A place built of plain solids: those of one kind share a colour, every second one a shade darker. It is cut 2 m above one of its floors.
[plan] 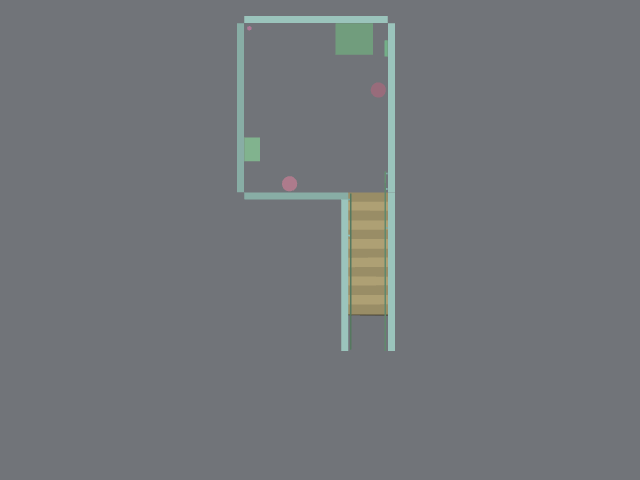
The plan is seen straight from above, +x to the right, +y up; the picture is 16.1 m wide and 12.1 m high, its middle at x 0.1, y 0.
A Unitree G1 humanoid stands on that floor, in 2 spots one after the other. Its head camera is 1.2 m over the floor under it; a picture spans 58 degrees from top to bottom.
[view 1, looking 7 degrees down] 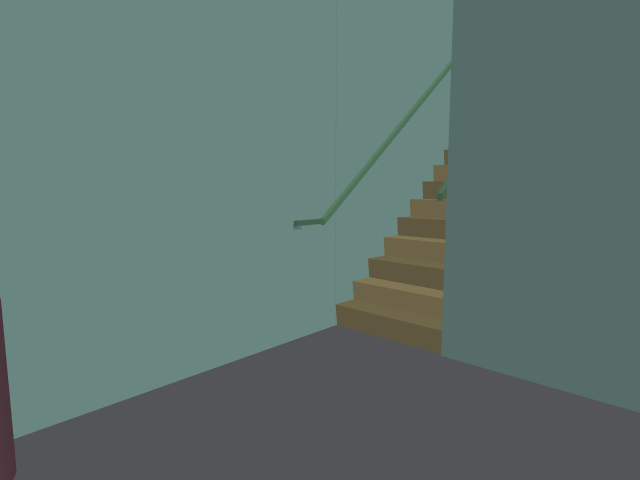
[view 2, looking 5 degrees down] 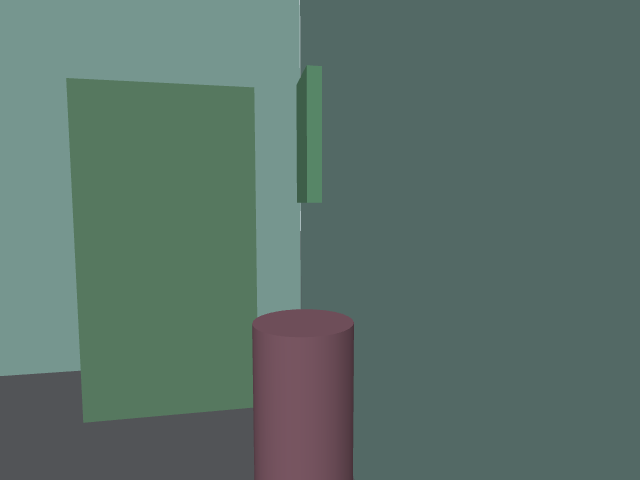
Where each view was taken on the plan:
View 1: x -0.58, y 3.96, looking -47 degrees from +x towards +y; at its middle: wall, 3.54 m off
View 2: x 1.33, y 2.20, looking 79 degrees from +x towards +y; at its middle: wall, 2.56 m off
